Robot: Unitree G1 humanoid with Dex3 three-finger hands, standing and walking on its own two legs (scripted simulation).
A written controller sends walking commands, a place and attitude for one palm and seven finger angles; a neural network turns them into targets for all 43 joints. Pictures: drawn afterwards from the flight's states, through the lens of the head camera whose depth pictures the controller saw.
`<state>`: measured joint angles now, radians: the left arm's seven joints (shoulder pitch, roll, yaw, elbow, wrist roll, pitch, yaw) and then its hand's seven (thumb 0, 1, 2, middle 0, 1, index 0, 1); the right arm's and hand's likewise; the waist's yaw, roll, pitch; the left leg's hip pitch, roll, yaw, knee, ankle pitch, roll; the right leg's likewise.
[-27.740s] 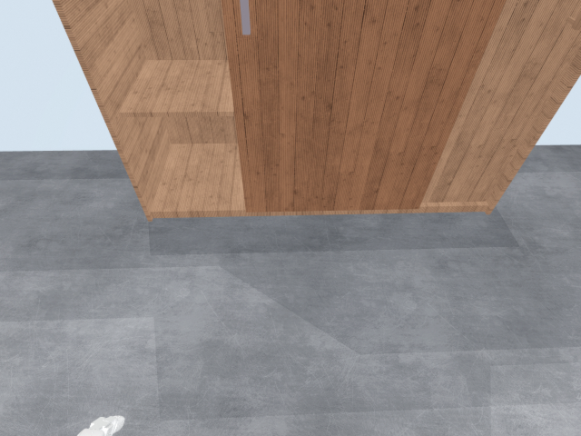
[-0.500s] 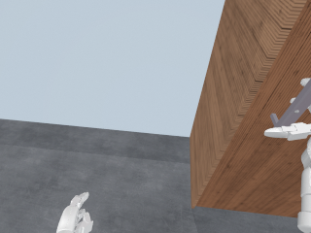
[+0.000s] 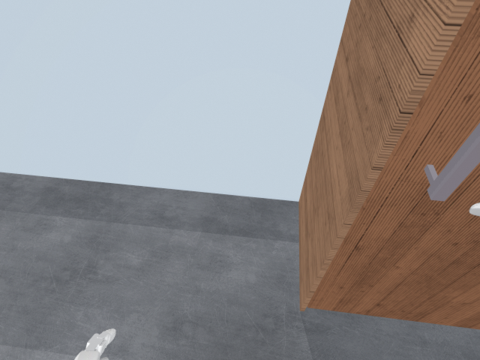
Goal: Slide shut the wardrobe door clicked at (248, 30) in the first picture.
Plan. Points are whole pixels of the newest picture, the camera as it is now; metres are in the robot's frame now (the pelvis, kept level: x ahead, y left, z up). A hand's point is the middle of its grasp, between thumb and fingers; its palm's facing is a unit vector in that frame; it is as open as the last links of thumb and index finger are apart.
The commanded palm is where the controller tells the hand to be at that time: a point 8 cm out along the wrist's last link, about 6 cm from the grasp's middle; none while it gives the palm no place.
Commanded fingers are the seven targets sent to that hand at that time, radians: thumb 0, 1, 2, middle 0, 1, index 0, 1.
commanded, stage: slip the hand off the handle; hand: right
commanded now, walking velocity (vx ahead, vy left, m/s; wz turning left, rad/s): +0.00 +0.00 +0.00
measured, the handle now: out of the picture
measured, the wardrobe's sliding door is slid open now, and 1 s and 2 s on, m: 0.00 0.00 0.00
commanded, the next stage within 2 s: draw the hand back to the body in 0.58 s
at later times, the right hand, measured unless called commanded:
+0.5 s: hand out of the picture +0.26 -0.36 +0.18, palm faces +0.55 +0.81 -0.21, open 14.7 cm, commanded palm +0.20 -0.38 +0.19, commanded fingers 0.00 0.55 -0.20 0.25 1.15 0.25 1.15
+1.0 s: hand out of the picture +0.22 -0.31 +0.19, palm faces +0.13 +0.99 -0.08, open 14.7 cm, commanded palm +0.17 -0.36 +0.19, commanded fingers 0.00 0.55 -0.20 0.25 1.15 0.25 1.15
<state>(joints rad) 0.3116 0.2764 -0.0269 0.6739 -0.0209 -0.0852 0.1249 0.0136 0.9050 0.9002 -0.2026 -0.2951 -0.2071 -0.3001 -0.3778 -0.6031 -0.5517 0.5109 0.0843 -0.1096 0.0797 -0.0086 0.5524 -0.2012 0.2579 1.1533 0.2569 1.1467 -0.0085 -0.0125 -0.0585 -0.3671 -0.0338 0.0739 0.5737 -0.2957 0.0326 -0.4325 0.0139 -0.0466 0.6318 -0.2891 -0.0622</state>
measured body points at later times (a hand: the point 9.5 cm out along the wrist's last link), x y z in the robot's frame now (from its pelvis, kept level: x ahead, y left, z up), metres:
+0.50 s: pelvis +0.01 -0.01 +0.00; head +0.00 -0.01 +0.45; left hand +0.21 +0.20 -0.07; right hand +0.22 -0.40 +0.19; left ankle +0.00 +0.10 -0.73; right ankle +0.02 -0.08 -0.73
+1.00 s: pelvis +0.00 +0.01 +0.01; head -0.04 +0.02 +0.45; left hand +0.20 +0.23 -0.05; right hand +0.21 -0.36 +0.19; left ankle +0.00 +0.10 -0.73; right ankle +0.02 -0.08 -0.73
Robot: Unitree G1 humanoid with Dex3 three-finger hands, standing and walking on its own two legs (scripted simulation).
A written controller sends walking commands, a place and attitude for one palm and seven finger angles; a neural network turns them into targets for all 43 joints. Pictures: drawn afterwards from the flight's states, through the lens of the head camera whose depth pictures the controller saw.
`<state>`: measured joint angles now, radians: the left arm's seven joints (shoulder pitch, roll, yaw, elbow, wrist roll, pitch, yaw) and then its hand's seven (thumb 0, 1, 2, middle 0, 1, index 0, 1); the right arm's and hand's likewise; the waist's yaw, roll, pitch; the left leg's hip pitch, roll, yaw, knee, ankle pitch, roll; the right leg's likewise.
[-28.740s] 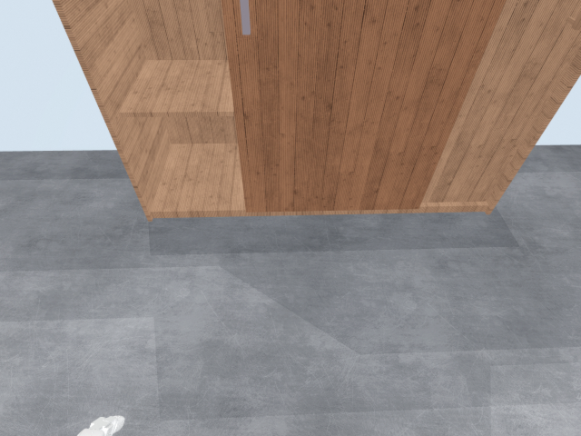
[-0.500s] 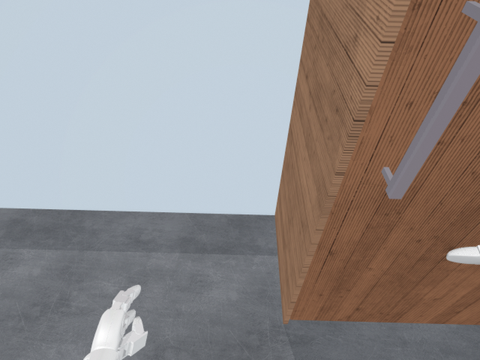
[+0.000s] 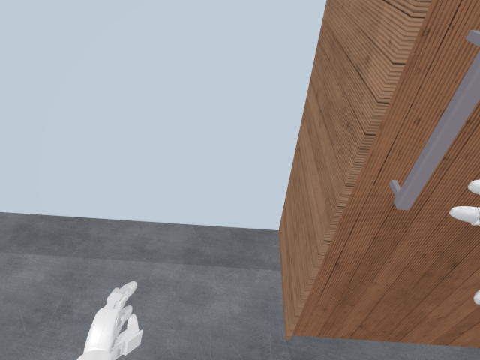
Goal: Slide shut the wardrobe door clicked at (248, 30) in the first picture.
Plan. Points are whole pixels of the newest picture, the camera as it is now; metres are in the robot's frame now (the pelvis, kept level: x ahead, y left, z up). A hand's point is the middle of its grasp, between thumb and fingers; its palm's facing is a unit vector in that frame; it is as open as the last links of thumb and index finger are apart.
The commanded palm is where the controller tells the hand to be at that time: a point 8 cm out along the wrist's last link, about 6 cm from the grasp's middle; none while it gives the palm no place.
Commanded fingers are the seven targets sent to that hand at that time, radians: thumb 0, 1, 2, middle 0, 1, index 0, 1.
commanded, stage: draw the hand back to the body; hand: right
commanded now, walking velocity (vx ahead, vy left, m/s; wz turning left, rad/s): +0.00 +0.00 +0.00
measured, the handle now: (433, 133) +0.40 -0.30 +0.24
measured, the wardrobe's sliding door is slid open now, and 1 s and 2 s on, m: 0.00 0.00 0.00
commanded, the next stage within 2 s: step back with the hand held close in 1.28 s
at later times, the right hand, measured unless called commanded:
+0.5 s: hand out of the picture +0.21 -0.31 +0.17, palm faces +0.54 +0.79 -0.31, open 12.8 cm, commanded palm +0.16 -0.33 +0.18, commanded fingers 0.00 -0.21 -0.57 0.22 0.70 0.22 0.70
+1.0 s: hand (444, 255) +0.22 -0.26 +0.16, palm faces +0.42 +0.83 -0.36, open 8.0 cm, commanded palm +0.17 -0.30 +0.18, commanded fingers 0.00 -0.90 -0.90 0.20 0.30 0.20 0.30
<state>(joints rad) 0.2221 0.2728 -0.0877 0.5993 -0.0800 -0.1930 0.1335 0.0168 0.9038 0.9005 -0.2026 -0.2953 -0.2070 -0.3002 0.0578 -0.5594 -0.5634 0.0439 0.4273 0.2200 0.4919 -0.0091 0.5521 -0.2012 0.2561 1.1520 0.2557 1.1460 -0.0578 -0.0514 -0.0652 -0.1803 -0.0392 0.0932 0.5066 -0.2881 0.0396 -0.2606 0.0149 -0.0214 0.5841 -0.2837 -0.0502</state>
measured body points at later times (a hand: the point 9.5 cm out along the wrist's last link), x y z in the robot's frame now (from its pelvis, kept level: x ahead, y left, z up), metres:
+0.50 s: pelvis +0.00 -0.01 +0.01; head -0.02 +0.00 +0.46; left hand +0.18 +0.21 -0.07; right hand +0.18 -0.35 +0.18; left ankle -0.01 +0.09 -0.73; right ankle +0.02 -0.08 -0.73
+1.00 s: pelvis +0.03 -0.01 +0.01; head +0.00 +0.00 +0.46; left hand +0.22 +0.22 -0.06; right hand +0.19 -0.31 +0.18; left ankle -0.01 +0.09 -0.73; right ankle +0.02 -0.08 -0.73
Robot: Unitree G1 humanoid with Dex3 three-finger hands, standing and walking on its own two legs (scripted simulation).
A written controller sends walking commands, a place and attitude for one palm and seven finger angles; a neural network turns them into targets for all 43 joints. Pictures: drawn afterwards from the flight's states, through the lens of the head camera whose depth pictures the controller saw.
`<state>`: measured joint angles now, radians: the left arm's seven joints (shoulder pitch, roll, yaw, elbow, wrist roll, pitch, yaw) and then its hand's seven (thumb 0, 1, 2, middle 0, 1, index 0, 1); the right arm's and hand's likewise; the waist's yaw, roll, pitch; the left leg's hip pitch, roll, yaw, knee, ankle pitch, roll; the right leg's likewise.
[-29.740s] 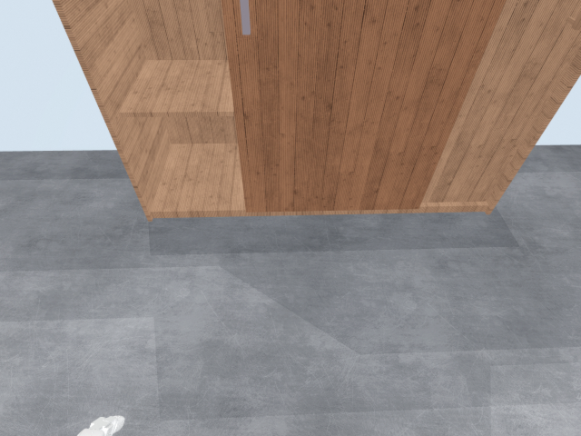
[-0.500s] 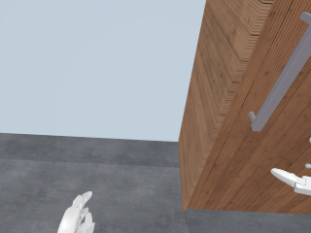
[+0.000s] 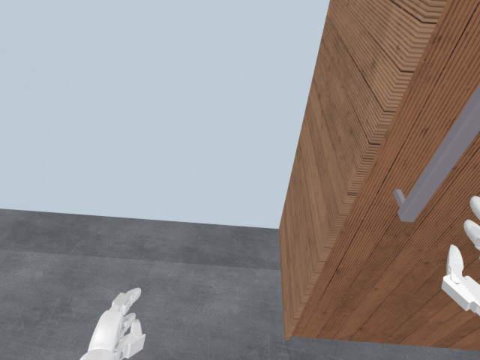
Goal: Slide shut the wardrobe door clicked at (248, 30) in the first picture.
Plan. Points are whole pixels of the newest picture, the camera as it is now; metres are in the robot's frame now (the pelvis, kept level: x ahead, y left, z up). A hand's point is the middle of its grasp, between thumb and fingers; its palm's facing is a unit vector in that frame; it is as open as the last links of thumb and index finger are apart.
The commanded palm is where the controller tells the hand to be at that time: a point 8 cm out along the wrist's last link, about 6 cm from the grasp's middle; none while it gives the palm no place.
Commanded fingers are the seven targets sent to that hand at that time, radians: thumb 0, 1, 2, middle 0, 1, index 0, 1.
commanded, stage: draw the hand back to the body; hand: right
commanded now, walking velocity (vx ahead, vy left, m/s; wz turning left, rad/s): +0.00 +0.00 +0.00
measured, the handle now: (442, 144) +0.37 -0.30 +0.23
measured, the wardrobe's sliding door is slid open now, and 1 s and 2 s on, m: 0.00 0.00 0.00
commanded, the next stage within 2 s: step back with the hand held close in 0.28 s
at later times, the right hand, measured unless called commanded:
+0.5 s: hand (460, 278) +0.18 -0.26 +0.16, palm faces +0.47 +0.79 -0.39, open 7.4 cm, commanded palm +0.13 -0.29 +0.17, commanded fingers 0.00 -0.90 -0.90 0.20 0.30 0.20 0.30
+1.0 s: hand out of the picture +0.13 -0.29 +0.15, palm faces +0.44 +0.77 -0.46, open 7.4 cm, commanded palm +0.07 -0.32 +0.17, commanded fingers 0.00 -0.90 -0.90 0.20 0.30 0.20 0.30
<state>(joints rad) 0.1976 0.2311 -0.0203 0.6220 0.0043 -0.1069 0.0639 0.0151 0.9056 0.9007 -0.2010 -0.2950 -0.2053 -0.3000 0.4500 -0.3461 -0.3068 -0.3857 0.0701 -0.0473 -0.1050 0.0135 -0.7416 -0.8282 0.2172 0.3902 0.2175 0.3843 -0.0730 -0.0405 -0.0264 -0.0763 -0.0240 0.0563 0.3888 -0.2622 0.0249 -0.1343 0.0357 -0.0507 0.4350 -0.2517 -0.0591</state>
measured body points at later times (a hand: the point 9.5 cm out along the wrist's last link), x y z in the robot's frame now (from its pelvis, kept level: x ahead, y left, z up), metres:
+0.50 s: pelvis -0.01 +0.01 +0.00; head -0.04 +0.02 +0.45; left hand +0.17 +0.23 -0.08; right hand +0.15 -0.30 +0.19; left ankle -0.03 +0.10 -0.74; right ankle -0.01 -0.07 -0.74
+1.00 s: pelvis -0.07 -0.02 -0.02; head -0.07 -0.03 +0.43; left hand +0.10 +0.22 -0.08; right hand +0.10 -0.33 +0.18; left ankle -0.03 +0.10 -0.74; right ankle -0.01 -0.07 -0.74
